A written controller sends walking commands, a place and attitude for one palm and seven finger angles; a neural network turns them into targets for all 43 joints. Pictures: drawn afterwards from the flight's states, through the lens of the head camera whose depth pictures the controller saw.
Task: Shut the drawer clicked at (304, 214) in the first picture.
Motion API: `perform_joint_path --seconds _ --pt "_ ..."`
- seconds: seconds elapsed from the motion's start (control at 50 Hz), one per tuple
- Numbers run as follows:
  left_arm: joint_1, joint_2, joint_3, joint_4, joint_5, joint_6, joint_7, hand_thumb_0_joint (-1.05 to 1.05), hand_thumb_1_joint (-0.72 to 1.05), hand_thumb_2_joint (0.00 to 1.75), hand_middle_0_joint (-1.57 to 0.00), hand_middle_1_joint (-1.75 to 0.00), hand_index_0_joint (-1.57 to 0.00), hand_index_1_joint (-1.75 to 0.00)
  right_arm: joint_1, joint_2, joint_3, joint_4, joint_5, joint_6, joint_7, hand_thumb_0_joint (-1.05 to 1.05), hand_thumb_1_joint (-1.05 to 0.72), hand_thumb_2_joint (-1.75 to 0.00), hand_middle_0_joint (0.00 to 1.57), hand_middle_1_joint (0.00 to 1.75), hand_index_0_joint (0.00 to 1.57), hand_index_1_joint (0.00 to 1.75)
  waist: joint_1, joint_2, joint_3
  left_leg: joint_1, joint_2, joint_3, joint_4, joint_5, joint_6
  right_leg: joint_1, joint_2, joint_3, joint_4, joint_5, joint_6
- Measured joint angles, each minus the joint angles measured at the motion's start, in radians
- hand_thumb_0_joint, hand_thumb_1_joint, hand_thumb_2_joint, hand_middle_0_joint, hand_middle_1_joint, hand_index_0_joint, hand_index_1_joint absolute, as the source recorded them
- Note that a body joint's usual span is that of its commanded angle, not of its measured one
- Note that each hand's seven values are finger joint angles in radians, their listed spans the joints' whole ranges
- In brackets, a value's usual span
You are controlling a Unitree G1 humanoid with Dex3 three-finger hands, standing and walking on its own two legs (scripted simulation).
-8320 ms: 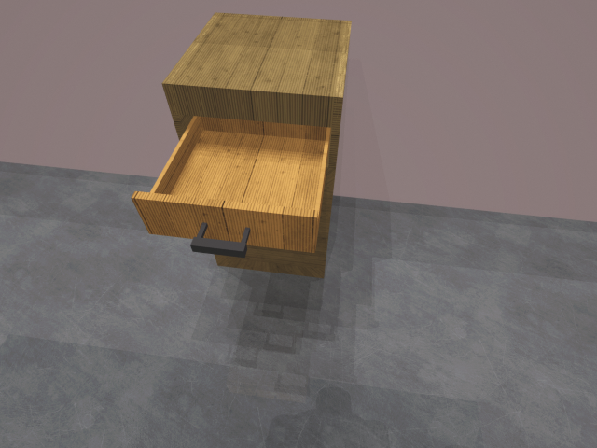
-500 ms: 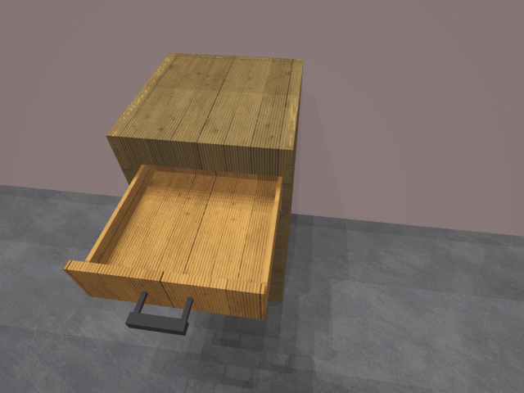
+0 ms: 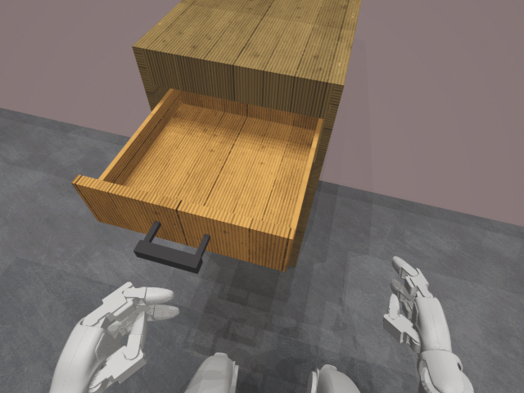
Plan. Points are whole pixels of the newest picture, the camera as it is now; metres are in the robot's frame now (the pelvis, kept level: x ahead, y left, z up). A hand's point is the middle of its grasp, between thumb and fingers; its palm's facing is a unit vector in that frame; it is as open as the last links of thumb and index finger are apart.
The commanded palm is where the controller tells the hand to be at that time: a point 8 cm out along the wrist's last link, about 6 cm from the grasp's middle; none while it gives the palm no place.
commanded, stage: raise the hand and make a fist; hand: left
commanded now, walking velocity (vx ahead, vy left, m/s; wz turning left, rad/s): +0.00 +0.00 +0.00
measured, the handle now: (174, 245) +0.34 +0.20 -0.02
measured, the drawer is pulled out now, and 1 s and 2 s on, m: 0.30 0.30 0.30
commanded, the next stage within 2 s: bring the fist close to the handle in 1.32 s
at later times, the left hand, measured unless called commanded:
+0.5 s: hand (148, 341) +0.17 +0.16 +0.06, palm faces -0.14 -0.99 -0.03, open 3.1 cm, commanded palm +0.14 +0.22 +0.07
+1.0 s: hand (135, 345) +0.16 +0.17 +0.08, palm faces -0.12 -0.99 -0.04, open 3.3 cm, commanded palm +0.12 +0.23 +0.08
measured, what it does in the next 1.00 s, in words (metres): stands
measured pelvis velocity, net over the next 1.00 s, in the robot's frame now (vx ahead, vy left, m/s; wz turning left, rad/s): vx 0.02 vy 0.02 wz -0.01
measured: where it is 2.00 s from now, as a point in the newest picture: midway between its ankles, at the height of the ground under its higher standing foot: outside the picture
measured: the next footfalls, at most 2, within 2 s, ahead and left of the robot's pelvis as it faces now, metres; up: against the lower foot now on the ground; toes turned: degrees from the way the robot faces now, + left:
none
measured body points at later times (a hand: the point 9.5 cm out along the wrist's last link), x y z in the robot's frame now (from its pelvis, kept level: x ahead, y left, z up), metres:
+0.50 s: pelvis +0.00 +0.03 +0.01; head +0.06 +0.04 +0.45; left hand +0.17 +0.22 +0.07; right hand +0.18 -0.23 -0.04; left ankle +0.02 +0.13 -0.63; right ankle +0.04 -0.11 -0.63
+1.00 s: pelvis +0.02 +0.02 +0.01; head +0.07 +0.03 +0.46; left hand +0.16 +0.23 +0.09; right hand +0.23 -0.19 -0.03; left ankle +0.02 +0.13 -0.63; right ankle +0.04 -0.11 -0.63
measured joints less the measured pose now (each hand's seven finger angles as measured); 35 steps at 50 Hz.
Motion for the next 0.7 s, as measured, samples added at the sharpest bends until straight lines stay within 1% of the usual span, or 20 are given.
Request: perform_joint_path --seconds 0.02,0.06,0.12,0.18,0.22,0.26,0.32,0.42,0.5,0.58,0.7 --pt "-0.017 0.003 -0.004 -0.012 -0.003 0.006 -0.009 0.02 0.9 0.9 -0.63 -0.77 -0.63 -0.77 0.004 0.009 0.015 0.01 0.001 0.001 -0.001 0.01 -0.9 -0.9 0.2 0.3 0.2 0.3 0.001 0.008 0.004 -0.014 0.0 -0.005 0.011 0.0 0.001 -0.009 0.0 -0.005 0.005 0.002 0.0" --pt "-0.055 0.008 -0.015 -0.03 -0.004 0.039 -0.028 0.02 0.9 0.9 -0.67 -0.81 -0.67 -0.81 0.018 0.029 0.04 0.032 0.004 0.005 -0.003 0.01 -0.9 -0.9 0.2 0.3 0.2 0.3 -0.003 0.022 0.01 -0.036 0.0 -0.009 0.023 0.003 0.003 -0.027 0.0 -0.008 0.01 0.008 0.002" --pt "-0.098 0.013 -0.029 -0.043 0.0 0.117 -0.037 0.02 0.9 0.9 -0.73 -0.88 -0.73 -0.88 0.049 0.058 0.063 0.06 0.009 0.02 -0.007 0.01 -0.9 -0.9 0.2 0.3 0.21 0.3 -0.021 0.034 0.016 -0.049 -0.001 -0.003 0.021 0.011 0.009 -0.041 -0.001 -0.002 0.004 0.02 0.007" --pt "-0.105 0.013 -0.025 -0.052 -0.002 0.185 -0.013 0.02 0.9 0.9 -0.79 -0.94 -0.79 -0.94 0.09 0.073 0.065 0.076 0.013 0.041 -0.014 0.01 -0.9 -0.9 0.21 0.3 0.21 0.3 -0.045 0.038 0.017 -0.04 -0.002 0.011 -0.001 0.022 0.017 -0.038 -0.001 0.011 -0.015 0.034 0.014" --pt "-0.089 0.012 -0.016 -0.061 -0.003 0.203 0.015 0.02 0.9 0.9 -0.83 -0.98 -0.83 -0.99 0.117 0.072 0.057 0.083 0.015 0.049 -0.017 0.01 -0.9 -0.9 0.21 0.3 0.21 0.3 -0.058 0.037 0.015 -0.029 -0.003 0.021 -0.019 0.028 0.021 -0.031 -0.001 0.021 -0.031 0.043 0.018" --pt "-0.061 0.01 -0.01 -0.076 -0.002 0.2 0.043 0.02 0.9 0.9 -0.87 -1.03 -0.87 -1.03 0.141 0.062 0.044 0.086 0.016 0.051 -0.017 0.01 -0.9 -0.9 0.21 0.3 0.21 0.3 -0.068 0.035 0.011 -0.018 -0.004 0.029 -0.035 0.033 0.025 -0.022 -0.001 0.028 -0.045 0.049 0.022" --pt "-0.01 0.008 -0.013 -0.1 0.007 0.172 0.072 0.02 0.91 0.9 -0.93 -1.09 -0.92 -1.09 0.163 0.036 0.023 0.085 0.017 0.048 -0.017 0.01 -0.9 -0.9 0.2 0.3 0.21 0.3 -0.078 0.031 0.005 -0.006 -0.008 0.036 -0.049 0.035 0.031 -0.012 -0.004 0.034 -0.058 0.052 0.028" --pt "0.046 0.005 -0.053 -0.129 0.03 0.128 0.097 0.02 0.91 0.9 -1.03 -1.2 -1.02 -1.2 0.159 -0.009 -0.006 0.059 0.018 0.037 -0.018 0.01 -0.9 -0.9 0.2 0.3 0.2 0.3 -0.084 0.024 0.0 -0.005 -0.013 0.04 -0.044 0.027 0.039 -0.011 -0.009 0.039 -0.056 0.045 0.035" --pt "0.071 0.006 -0.077 -0.156 0.049 0.117 0.117 0.02 0.9 0.9 -1.11 -1.29 -1.11 -1.29 0.135 -0.016 -0.019 0.025 0.018 0.044 -0.016 0.01 -0.9 -0.9 0.2 0.3 0.2 0.3 -0.08 0.017 -0.005 -0.002 -0.014 0.042 -0.037 0.017 0.041 -0.008 -0.009 0.042 -0.05 0.037 0.038" --pt "0.09 0.005 -0.084 -0.184 0.058 0.122 0.133 0.02 0.9 0.9 -1.19 -1.37 -1.19 -1.38 0.108 -0.003 -0.013 -0.01 0.017 0.063 -0.011 0.01 -0.9 -0.9 0.2 0.3 0.2 0.3 -0.07 0.015 -0.009 0.01 -0.013 0.039 -0.039 0.01 0.041 0.006 -0.007 0.039 -0.054 0.031 0.039" --pt "0.116 0.01 -0.074 -0.205 0.056 0.136 0.117 0.02 0.9 0.9 -1.3 -1.5 -1.3 -1.5 0.082 0.026 0.014 -0.044 0.017 0.09 -0.004 0.01 -0.9 -0.9 0.2 0.3 0.2 0.3 -0.051 0.019 -0.015 0.031 -0.012 0.03 -0.053 0.006 0.039 0.033 -0.005 0.03 -0.072 0.027 0.039"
